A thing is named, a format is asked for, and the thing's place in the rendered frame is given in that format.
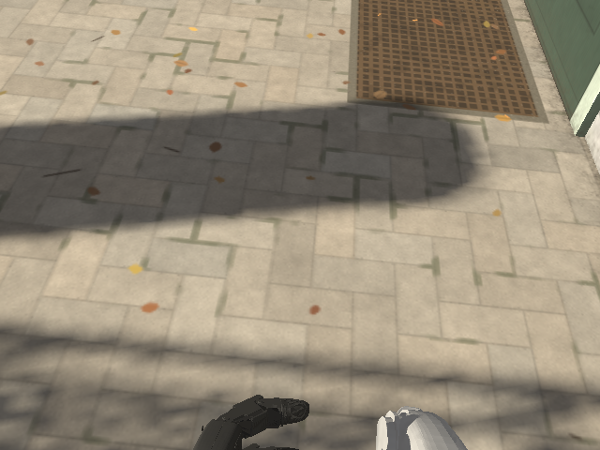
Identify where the left robot hand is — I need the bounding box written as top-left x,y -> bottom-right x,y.
193,395 -> 309,450

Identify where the right robot thigh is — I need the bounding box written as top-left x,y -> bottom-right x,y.
376,410 -> 468,450

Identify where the robot right shin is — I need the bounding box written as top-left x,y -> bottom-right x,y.
397,406 -> 422,414

